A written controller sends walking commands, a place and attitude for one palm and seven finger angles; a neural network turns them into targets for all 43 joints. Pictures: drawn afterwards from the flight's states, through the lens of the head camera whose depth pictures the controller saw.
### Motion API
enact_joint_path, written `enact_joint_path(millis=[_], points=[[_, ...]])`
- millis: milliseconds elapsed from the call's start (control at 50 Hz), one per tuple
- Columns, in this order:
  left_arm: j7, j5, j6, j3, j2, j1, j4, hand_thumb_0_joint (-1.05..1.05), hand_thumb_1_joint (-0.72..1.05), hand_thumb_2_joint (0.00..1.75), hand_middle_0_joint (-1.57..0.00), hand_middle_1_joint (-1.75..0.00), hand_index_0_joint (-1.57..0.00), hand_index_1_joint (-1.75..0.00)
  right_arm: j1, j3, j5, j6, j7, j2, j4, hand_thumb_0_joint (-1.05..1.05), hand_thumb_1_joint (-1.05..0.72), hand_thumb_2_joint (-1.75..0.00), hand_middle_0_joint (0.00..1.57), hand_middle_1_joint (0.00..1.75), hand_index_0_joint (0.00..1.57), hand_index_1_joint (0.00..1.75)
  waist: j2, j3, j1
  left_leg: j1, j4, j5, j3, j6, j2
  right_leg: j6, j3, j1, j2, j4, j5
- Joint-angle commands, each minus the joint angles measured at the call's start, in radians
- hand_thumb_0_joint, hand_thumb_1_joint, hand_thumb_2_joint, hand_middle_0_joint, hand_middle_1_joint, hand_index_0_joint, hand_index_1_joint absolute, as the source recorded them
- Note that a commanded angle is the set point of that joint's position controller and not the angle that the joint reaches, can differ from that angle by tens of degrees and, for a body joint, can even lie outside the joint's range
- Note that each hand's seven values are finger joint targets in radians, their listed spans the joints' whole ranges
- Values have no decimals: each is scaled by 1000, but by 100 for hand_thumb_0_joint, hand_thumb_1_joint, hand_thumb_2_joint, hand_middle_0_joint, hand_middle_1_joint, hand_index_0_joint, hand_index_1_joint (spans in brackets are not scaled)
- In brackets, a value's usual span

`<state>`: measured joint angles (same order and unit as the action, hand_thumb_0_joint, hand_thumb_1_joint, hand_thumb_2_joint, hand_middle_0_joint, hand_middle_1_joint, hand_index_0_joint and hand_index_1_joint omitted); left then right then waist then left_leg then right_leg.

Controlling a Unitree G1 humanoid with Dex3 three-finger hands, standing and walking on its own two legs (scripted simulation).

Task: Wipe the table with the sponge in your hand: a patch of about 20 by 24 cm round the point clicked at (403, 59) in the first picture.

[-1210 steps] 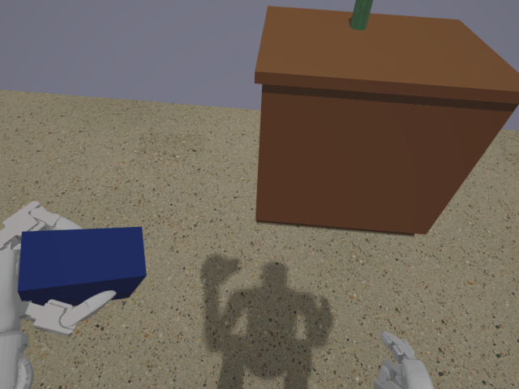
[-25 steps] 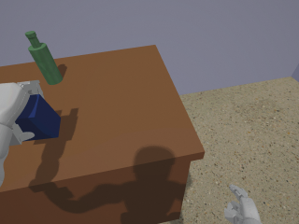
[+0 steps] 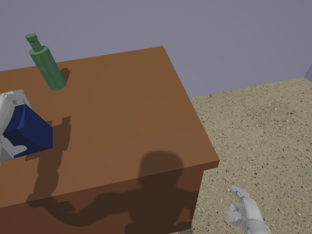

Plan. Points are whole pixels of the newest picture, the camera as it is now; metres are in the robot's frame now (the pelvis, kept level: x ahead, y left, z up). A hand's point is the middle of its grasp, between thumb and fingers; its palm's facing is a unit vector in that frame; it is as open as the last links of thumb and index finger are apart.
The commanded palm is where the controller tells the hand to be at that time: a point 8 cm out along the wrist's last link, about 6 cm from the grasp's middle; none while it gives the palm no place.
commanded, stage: lower the sponge onto the table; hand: left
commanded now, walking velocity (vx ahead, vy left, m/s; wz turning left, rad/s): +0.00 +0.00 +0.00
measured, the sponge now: (19, 137) +0.23 +0.37 +0.16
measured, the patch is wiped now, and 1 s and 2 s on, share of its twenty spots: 0.05 0.10 0.30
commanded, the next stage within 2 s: wipe forward along the first lane in 1.16 s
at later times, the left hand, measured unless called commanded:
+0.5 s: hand (41, 147) +0.22 +0.32 +0.14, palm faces -0.02 -0.04 -1.00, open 9.6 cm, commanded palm +0.20 +0.32 +0.21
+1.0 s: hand (40, 147) +0.22 +0.32 +0.14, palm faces +0.00 -0.01 -1.00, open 9.7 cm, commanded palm +0.20 +0.32 +0.19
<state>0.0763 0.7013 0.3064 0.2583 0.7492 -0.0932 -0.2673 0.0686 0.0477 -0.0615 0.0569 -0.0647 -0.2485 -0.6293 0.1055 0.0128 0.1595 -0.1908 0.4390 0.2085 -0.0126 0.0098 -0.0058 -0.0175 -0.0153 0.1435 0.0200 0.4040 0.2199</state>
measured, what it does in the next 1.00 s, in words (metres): stands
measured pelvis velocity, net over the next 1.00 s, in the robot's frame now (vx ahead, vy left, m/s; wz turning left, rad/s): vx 0.01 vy -0.02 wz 0.01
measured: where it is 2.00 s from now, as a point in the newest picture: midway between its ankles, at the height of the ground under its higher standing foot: outside the picture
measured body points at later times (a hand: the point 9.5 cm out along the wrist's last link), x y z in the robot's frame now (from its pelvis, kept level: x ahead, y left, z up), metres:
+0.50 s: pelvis +0.00 -0.01 +0.00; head +0.00 -0.05 +0.45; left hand +0.22 +0.32 +0.19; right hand +0.24 -0.21 -0.09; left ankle +0.02 +0.11 -0.74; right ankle +0.00 -0.13 -0.74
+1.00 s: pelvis +0.01 -0.02 +0.00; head +0.01 -0.05 +0.45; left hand +0.22 +0.32 +0.19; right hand +0.23 -0.24 -0.10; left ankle +0.02 +0.11 -0.74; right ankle +0.00 -0.13 -0.74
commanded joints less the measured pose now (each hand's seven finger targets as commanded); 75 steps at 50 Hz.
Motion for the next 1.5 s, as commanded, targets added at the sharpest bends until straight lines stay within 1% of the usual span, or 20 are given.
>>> enact_joint_path(millis=[0, 40, 100, 120, 180, 200, 280, 400, 480, 520, 580, 720, 780, 860, 920, 980, 1060, 1220, 1380, 1480], points=[[54, 22, 49, -84, 92, 153, -126, 0, 10, 130, -120, -160, -120, -160, -200, -32, -5, -73, -26, -142, 183, 0, -90, -90, 20, 30, 20, 30, -24, -139, -45, 22, -90, -93, -10, 3, -14, 45, -33, 5, -35, -47, -84], [78, 55, 22, -128, 98, 203, -259, 0, 10, 130, -120, -160, -120, -160, -205, -33, 6, -94, -36, -125, 201, 0, -90, -90, 20, 30, 20, 30, 6, -209, -49, 65, -88, -93, -30, 17, -22, 45, -28, -15, -35, -38, -81], [59, 166, -55, -21, 281, 368, -430, 0, 10, 130, -120, -160, -120, -160, -179, -21, 35, -129, -60, -113, 197, 0, -90, -90, 20, 30, 20, 30, 46, -342, -34, 116, -74, -145, -48, 34, -26, 67, -14, -71, -51, -6, -69], [35, 187, -86, 19, 305, 351, -408, 0, 10, 130, -120, -160, -120, -160, -161, -29, 41, -129, -63, -110, 180, 0, -90, -90, 20, 30, 20, 30, 67, -323, -31, 129, -80, -155, -57, 31, -19, 72, -11, -75, -58, -12, -68], [2, 166, -70, 45, 238, 270, -199, 0, 10, 130, -120, -160, -120, -160, -182, -25, 18, -116, -52, -100, 160, 0, -90, -90, 20, 30, 20, 30, 29, -176, -14, 76, -89, -135, -59, 16, -25, 92, 21, -23, -75, -40, -48], [-3, 148, -55, 33, 215, 269, -102, 0, 10, 130, -120, -160, -120, -160, -135, -35, 30, -97, -47, -114, 130, 0, -90, -90, 20, 30, 20, 30, -20, -129, -22, 48, -95, -119, -42, 7, -20, 81, -15, -14, -58, -53, -47], [-1, 84, 36, 9, 166, 222, -2, 0, 10, 130, -120, -160, -120, -160, -223, -25, 3, -69, -23, -120, 144, 0, -90, -90, 20, 30, 20, 30, -18, -76, 7, -9, -103, -97, -26, -9, -20, 81, 14, 0, -61, -57, -31], [72, 130, 60, -26, 199, 176, -166, 0, 10, 130, -120, -160, -120, -160, -198, -28, 22, -59, -8, -133, 182, 0, -90, -90, 20, 30, 20, 30, 0, -251, -15, 38, -52, -205, -12, 16, -35, 68, -13, -76, -45, -10, -147], [74, 136, -47, 25, 247, 206, -285, 0, 10, 130, -120, -160, -120, -160, -204, -15, 17, -90, -25, -103, 210, 0, -90, -90, 20, 30, 20, 30, 0, -234, -23, 83, -41, -165, -24, 33, -33, 73, 15, -29, -65, -30, -86], [41, 139, -83, 74, 270, 160, -176, 0, 10, 130, -120, -160, -120, -160, -120, -38, 32, -86, -37, -114, 168, 0, -90, -90, 20, 30, 20, 30, -37, -202, -31, 81, -29, -182, -11, 31, -37, 65, -11, -27, -55, -39, -103], [28, 128, -77, 60, 224, 169, -88, 0, 10, 130, -120, -160, -120, -160, -152, -35, 7, -86, -33, -117, 169, 0, -90, -90, 20, 30, 20, 30, -10, -119, -29, 53, -37, -153, -19, 22, -36, 79, 30, 20, -66, -58, -69], [7, 104, -104, 77, 242, 127, -92, 0, 10, 130, -120, -160, -120, -160, -107, -57, 23, -82, -36, -130, 161, 0, -90, -90, 20, 30, 20, 30, -22, -193, -32, 62, -17, -192, 0, 25, -43, 61, 2, -46, -46, -37, -144], [11, 122, -110, 87, 247, 111, -110, 0, 10, 130, -120, -160, -120, -160, -153, -44, 13, -89, -30, -123, 177, 0, -90, -90, 20, 30, 20, 30, 2, -186, -23, 61, -12, -203, -9, 27, -46, 75, 37, -31, -57, -36, -145], [8, 93, -119, 116, 247, 15, -70, 0, 10, 130, -120, -160, -120, -160, -87, -67, 23, -72, -28, -137, 158, 0, -90, -90, 20, 30, 20, 30, -67, -163, -31, 38, 2, -204, 4, 27, -41, 52, 4, -35, -45, -28, -183], [7, 78, -117, 122, 244, -1, -55, 0, 10, 130, -120, -160, -120, -160, -86, -69, 20, -69, -27, -138, 157, 0, -90, -90, 20, 30, 20, 30, -58, -149, -33, 26, 4, -190, 11, 27, -40, 49, 5, -29, -45, -28, -170], [4, 90, -113, 98, 223, 18, -66, 0, 10, 130, -120, -160, -120, -160, -137, -54, 9, -79, -26, -129, 177, 0, -90, -90, 20, 30, 20, 30, -22, -124, -28, 20, -3, -174, 1, 26, -42, 60, 25, 1, -55, -33, -130], [-2, 103, -109, 93, 219, -20, -36, 0, 10, 130, -120, -160, -120, -160, -81, -72, 22, -60, -26, -142, 159, 0, -90, -90, 20, 30, 20, 30, -70, -131, -37, 13, 5, -185, 9, 26, -39, 48, -2, -10, -46, -24, -156], [-4, 109, -88, 83, 213, -36, 5, 0, 10, 130, -120, -160, -120, -160, -76, -73, 19, -44, -23, -148, 156, 0, -90, -90, 20, 30, 20, 30, -61, -115, -36, -13, -2, -152, 8, 23, -36, 50, -4, -1, -51, -23, -110], [7, 155, -72, 9, 198, 151, 175, 0, 10, 130, -120, -160, -120, -160, -113, -52, 3, -44, -36, -152, 143, 0, -90, -90, 20, 30, 20, 30, -78, -67, -57, -29, -29, -47, 2, 20, -36, 62, 3, 68, -67, -53, 25], [26, 167, -90, -27, 182, 219, 239, 0, 10, 130, -120, -160, -120, -160, -111, -49, 1, -44, -37, -157, 138, 0, -90, -90, 20, 30, 20, 30, -95, -99, -63, -29, -31, -29, 1, 22, -39, 62, -2, 63, -65, -52, 30]])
